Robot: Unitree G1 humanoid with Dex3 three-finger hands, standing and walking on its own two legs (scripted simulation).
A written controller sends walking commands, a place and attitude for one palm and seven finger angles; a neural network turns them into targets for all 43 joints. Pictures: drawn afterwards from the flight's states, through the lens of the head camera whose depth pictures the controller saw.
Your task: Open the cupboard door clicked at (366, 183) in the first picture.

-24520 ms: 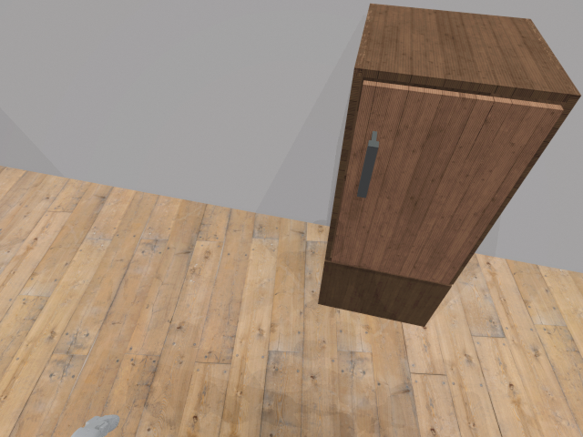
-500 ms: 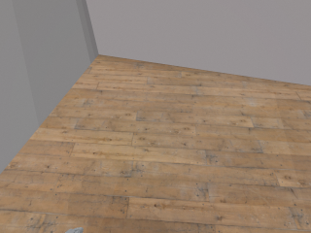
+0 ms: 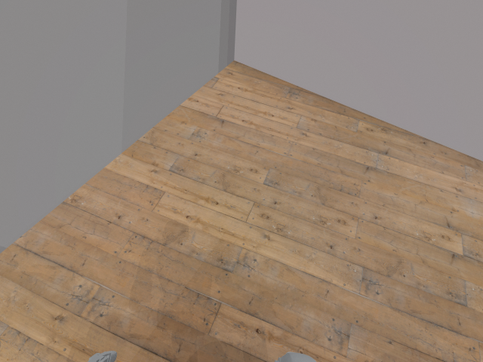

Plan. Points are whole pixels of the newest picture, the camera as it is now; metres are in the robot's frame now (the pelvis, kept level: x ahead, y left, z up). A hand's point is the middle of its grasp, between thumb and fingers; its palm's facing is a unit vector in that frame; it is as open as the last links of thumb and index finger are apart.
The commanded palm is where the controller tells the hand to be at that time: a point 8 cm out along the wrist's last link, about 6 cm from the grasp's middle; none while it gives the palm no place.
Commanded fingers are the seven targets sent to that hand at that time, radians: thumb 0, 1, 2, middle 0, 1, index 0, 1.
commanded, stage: turn to face it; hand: left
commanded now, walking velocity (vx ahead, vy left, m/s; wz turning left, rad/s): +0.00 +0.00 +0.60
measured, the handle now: out of the picture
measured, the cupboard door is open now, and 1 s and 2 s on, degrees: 49 49 49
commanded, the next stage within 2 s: none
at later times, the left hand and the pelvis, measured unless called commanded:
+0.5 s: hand out of the picture +0.00 +0.17 -0.19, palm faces +0.35 -0.91 -0.21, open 7.4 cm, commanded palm none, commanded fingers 0.00 0.90 0.90 -0.20 -0.30 -0.20 -0.30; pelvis +0.02 -0.03 -0.01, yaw +19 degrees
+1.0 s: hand out of the picture +0.02 +0.15 -0.15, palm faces +0.56 -0.79 -0.26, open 7.4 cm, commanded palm none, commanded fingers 0.00 0.90 0.90 -0.20 -0.30 -0.20 -0.30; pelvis +0.05 -0.07 +0.00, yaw +37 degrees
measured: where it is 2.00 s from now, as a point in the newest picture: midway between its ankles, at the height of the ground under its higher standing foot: outside the picture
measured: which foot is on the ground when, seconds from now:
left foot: down 0.00-0.12, up 0.14-0.46, down 0.48-0.82, up 0.84-1.00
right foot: up 0.00-0.12, down 0.14-0.46, up 0.48-0.82, down 0.84-1.00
